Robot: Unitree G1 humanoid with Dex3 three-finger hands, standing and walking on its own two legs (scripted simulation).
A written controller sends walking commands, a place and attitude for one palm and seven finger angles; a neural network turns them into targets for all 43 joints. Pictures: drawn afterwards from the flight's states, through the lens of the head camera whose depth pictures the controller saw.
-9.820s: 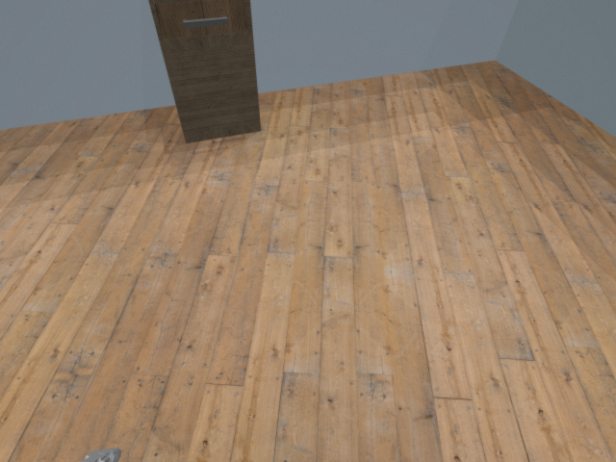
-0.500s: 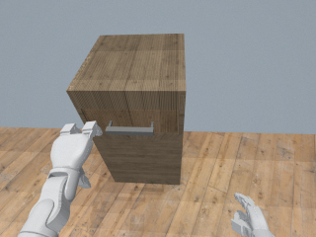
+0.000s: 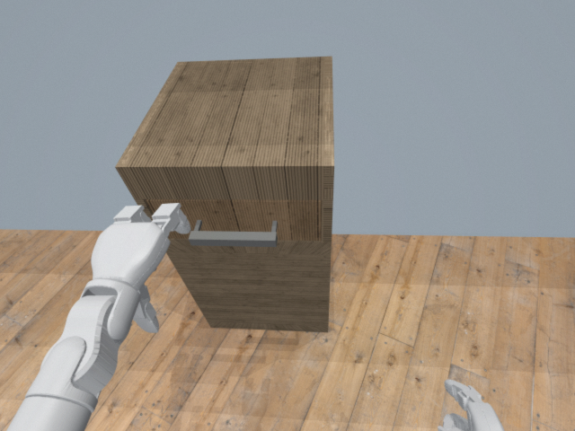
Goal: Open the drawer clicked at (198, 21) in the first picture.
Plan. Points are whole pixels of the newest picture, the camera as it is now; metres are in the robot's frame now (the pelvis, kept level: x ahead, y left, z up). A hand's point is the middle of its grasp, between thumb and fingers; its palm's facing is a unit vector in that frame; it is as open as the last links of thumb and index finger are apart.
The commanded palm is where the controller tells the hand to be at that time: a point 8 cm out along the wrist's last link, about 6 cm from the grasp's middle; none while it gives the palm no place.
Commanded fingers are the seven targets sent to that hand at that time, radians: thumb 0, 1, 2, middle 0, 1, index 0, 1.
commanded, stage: raise the hand with hooked fingers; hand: left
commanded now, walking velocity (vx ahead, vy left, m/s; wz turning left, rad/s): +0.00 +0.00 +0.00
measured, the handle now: (234, 231) +0.53 +0.21 -0.14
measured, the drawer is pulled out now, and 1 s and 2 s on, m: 0.00 0.00 0.00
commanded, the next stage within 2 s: move the hooked fingers above the handle in 0.12 s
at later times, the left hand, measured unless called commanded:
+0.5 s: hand (166, 266) +0.32 +0.23 +0.05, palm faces -0.01 -0.07 -1.00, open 13.9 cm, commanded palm +0.31 +0.23 +0.10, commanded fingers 0.00 -0.50 0.30 -0.30 -1.20 -0.30 -1.20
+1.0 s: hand (190, 251) +0.38 +0.23 -0.01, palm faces -0.03 -0.03 -1.00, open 13.9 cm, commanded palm +0.37 +0.23 +0.05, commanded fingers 0.00 -0.50 0.30 -0.30 -1.20 -0.30 -1.20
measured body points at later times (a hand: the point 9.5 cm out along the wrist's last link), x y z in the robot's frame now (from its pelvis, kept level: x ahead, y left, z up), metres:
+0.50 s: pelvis +0.00 -0.01 -0.01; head +0.02 -0.04 +0.44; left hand +0.31 +0.23 +0.10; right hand +0.18 -0.24 -0.12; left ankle -0.01 +0.13 -0.74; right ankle -0.02 -0.13 -0.74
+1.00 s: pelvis -0.01 +0.00 -0.02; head +0.05 -0.02 +0.42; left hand +0.38 +0.22 +0.05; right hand +0.08 -0.27 -0.16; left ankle -0.01 +0.13 -0.74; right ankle -0.02 -0.13 -0.74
